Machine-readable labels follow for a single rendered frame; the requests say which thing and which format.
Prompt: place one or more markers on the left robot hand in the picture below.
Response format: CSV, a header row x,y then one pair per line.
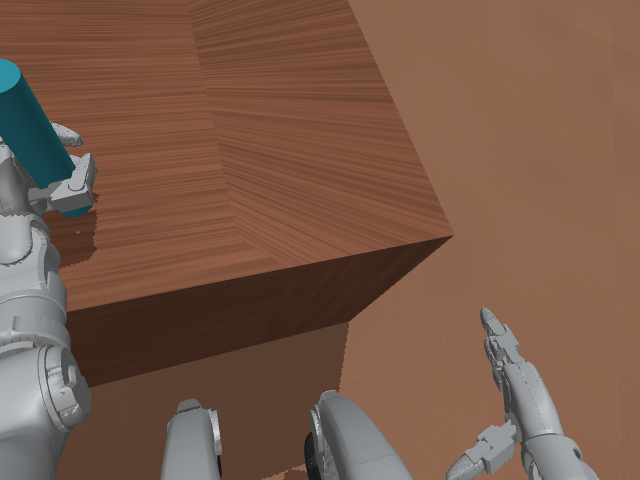
x,y
19,191

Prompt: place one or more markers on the right robot foot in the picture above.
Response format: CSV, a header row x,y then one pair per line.
x,y
310,458

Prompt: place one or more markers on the can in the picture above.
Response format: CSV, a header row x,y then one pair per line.
x,y
28,133

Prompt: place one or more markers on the right robot arm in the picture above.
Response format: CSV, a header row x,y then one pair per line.
x,y
554,457

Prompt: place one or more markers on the left robot arm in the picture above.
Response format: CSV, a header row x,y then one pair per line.
x,y
42,392

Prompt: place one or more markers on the right robot hand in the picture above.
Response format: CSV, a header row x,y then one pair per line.
x,y
529,408

